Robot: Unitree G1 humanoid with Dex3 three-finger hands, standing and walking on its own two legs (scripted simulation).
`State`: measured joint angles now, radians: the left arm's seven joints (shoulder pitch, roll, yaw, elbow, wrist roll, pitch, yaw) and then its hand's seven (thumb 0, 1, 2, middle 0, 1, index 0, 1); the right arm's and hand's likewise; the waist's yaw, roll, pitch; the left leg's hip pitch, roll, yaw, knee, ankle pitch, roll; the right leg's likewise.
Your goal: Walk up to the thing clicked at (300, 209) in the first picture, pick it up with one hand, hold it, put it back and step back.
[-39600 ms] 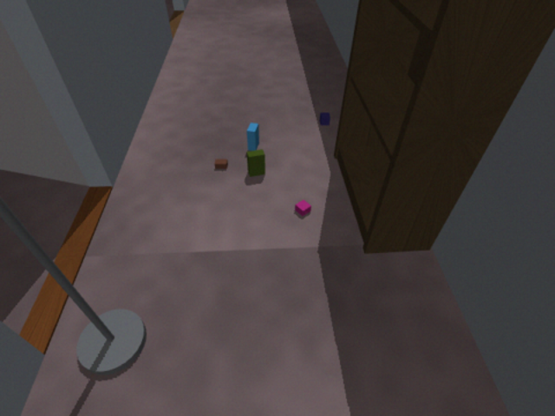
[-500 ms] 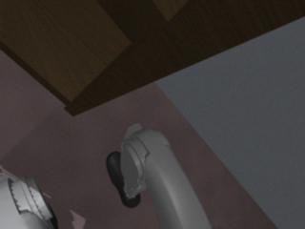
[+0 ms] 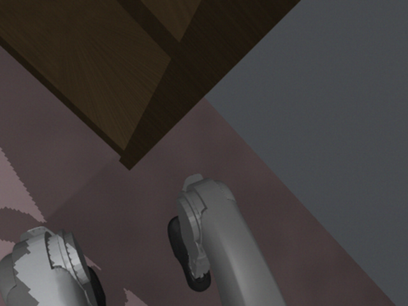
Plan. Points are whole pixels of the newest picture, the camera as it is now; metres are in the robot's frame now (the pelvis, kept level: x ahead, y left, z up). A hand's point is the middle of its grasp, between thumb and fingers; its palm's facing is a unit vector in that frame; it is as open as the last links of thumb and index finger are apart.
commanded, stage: settle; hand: left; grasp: from above
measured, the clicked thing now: out of the picture +0.48 +0.39 -0.21
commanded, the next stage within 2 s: lift in 0.08 s
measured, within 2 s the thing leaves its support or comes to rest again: neither
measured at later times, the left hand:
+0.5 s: hand out of the picture +0.46 +0.36 -0.11, palm faces -0.11 -0.42 -0.90, open 5.7 cm
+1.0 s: hand out of the picture +0.39 +0.33 +0.06, palm faces -0.10 -0.39 -0.91, open 6.0 cm
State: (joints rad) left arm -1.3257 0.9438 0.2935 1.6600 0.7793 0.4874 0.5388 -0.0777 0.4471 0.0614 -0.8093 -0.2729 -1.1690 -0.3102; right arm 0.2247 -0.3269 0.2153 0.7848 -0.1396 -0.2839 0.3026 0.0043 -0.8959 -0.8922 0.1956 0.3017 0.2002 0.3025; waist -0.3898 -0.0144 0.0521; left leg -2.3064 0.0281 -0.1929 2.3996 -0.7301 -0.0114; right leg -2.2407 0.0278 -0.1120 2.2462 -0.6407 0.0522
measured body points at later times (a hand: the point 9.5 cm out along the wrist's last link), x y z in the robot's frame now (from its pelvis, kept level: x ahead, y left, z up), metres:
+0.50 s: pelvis +0.00 +0.00 +0.01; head +0.25 +0.06 +0.38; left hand +0.47 +0.38 -0.06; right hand +0.01 -0.27 -0.08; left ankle +0.06 +0.13 -0.31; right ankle +0.11 -0.12 -0.31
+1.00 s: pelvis +0.00 -0.02 +0.14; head +0.17 +0.02 +0.55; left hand +0.40 +0.35 +0.11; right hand +0.10 -0.28 +0.01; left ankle +0.06 +0.13 -0.31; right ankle +0.11 -0.12 -0.31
